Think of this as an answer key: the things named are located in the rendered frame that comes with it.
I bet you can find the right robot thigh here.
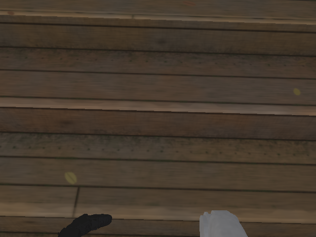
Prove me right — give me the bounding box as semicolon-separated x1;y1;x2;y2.
199;210;248;237

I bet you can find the robot left hand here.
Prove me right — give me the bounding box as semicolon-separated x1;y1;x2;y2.
57;213;113;237

